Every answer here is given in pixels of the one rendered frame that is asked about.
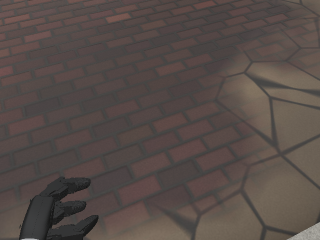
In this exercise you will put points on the left robot hand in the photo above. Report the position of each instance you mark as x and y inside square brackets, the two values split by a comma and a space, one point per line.
[46, 210]

